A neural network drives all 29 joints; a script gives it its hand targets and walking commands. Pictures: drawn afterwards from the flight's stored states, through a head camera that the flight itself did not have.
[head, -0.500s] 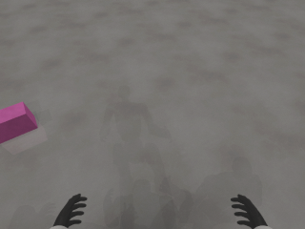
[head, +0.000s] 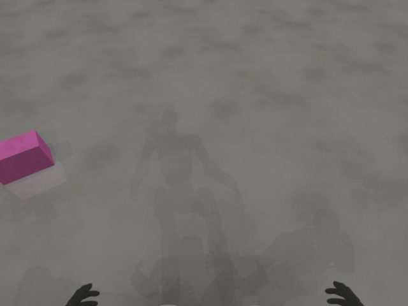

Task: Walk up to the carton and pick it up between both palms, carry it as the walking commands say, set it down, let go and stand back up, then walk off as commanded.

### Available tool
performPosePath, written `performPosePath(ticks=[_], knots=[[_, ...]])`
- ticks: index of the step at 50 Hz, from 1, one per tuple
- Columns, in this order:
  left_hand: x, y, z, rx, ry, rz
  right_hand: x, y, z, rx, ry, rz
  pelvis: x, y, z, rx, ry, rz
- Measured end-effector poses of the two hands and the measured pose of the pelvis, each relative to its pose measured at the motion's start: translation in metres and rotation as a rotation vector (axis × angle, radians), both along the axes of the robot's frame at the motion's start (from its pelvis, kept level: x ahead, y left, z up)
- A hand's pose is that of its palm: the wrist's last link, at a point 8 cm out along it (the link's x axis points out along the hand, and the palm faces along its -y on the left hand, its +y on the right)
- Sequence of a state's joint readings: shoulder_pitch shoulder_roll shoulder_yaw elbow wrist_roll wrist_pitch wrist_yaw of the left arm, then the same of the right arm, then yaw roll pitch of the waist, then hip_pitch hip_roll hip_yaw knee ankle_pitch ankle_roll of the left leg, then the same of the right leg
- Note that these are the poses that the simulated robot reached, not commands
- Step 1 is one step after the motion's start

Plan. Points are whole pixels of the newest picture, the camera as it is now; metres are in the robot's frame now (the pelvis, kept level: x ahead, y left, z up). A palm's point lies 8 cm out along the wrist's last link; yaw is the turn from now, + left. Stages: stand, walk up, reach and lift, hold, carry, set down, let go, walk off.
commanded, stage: stand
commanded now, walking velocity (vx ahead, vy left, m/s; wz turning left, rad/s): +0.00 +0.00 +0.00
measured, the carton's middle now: (19, 157) +0.95 +1.09 -0.66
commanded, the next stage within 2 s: walk up in 1.22 s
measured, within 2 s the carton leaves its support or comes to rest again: neither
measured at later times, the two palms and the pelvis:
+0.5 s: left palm out of the picture +0.08 +0.29 -0.09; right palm out of the picture +0.08 -0.29 -0.10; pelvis +0.00 +0.00 +0.02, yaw +0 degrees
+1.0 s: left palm out of the picture +0.08 +0.29 -0.09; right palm out of the picture +0.08 -0.30 -0.09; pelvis +0.00 -0.01 +0.03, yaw -1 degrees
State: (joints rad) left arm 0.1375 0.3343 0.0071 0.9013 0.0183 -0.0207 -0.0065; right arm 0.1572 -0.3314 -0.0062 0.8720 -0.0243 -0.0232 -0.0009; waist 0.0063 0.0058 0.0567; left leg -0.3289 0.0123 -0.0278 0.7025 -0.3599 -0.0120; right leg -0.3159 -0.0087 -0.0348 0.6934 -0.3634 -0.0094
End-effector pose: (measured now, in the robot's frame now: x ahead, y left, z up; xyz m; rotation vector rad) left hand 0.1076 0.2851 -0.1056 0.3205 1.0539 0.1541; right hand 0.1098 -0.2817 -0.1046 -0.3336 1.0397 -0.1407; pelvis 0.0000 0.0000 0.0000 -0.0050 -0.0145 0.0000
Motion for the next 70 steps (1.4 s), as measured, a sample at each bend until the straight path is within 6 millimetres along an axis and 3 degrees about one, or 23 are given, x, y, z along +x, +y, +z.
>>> performPosePath(ticks=[24, 70], knots=[[-0.025, 0.006, 0.014, 0.014, 0.111, 0.037, -0.029, -0.012, 0.009, 0.000, 0.116, -0.051, -0.001, -0.003, 0.023, 0.004, -0.023, -0.005], [-0.020, 0.005, 0.019, 0.025, 0.144, 0.049, -0.030, -0.020, 0.012, -0.002, 0.156, -0.082, 0.006, -0.007, 0.029, 0.005, -0.022, -0.014]])
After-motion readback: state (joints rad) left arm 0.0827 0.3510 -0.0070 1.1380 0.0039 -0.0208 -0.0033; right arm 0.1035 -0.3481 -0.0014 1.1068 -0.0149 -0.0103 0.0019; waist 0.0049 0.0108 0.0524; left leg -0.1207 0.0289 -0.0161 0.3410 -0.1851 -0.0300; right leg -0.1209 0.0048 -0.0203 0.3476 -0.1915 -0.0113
